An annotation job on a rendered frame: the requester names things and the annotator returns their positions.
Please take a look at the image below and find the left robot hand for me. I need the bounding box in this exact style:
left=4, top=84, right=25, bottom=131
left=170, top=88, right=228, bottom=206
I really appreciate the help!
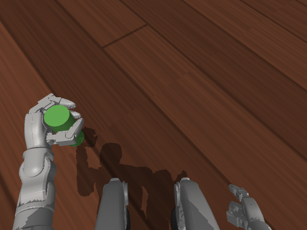
left=24, top=93, right=84, bottom=150

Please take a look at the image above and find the left robot arm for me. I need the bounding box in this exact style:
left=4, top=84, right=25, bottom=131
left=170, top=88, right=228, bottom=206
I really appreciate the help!
left=12, top=147, right=57, bottom=230

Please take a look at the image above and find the can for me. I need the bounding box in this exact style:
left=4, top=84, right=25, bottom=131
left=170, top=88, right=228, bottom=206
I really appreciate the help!
left=44, top=105, right=84, bottom=147

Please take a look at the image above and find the right robot arm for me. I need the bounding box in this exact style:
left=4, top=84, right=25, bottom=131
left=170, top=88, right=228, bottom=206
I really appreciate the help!
left=247, top=220, right=271, bottom=230

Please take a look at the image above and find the right robot hand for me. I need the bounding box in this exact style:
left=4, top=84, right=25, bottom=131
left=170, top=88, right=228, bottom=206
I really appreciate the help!
left=226, top=184, right=265, bottom=230

